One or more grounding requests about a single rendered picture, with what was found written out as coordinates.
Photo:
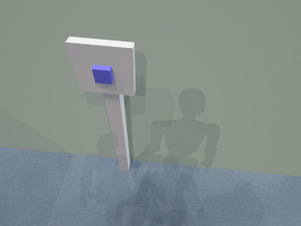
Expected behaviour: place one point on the panel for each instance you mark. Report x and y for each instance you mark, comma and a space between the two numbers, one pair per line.
120, 55

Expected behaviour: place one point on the button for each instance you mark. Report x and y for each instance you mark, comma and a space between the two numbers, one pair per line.
103, 74

